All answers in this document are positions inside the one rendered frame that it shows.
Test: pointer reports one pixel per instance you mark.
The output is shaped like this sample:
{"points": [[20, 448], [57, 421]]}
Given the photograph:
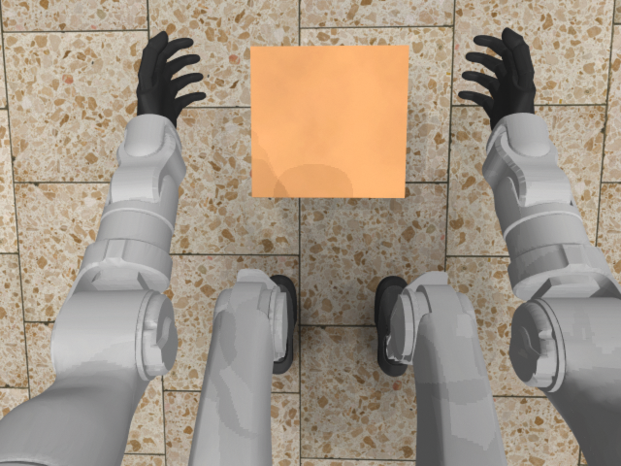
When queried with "robot right upper arm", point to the robot right upper arm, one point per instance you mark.
{"points": [[570, 348]]}

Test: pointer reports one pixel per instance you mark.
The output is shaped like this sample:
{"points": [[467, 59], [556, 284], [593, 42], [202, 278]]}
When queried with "robot right hand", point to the robot right hand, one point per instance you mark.
{"points": [[514, 90]]}

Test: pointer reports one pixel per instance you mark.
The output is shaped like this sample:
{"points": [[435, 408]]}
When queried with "robot right thigh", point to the robot right thigh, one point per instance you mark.
{"points": [[457, 423]]}

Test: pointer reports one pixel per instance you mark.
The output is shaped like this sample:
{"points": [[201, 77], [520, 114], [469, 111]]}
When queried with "robot left thigh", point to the robot left thigh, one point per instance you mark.
{"points": [[233, 422]]}

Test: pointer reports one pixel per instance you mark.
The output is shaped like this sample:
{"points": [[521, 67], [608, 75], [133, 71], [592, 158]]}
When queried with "robot left forearm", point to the robot left forearm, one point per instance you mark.
{"points": [[132, 246]]}

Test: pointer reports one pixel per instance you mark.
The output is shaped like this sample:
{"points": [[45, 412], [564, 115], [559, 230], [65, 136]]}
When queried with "robot right forearm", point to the robot right forearm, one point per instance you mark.
{"points": [[549, 250]]}

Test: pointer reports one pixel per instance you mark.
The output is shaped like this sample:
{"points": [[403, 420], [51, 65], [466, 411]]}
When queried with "robot thigh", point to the robot thigh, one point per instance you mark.
{"points": [[233, 422], [457, 423]]}

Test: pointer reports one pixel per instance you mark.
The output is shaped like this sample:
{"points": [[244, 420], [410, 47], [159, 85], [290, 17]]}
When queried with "carton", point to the carton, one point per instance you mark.
{"points": [[329, 121]]}

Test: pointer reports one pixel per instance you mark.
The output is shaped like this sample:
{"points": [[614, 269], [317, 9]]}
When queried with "robot left hand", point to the robot left hand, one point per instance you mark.
{"points": [[156, 91]]}

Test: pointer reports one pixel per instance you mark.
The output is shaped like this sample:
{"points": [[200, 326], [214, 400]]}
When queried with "robot left upper arm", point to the robot left upper arm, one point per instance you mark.
{"points": [[108, 346]]}

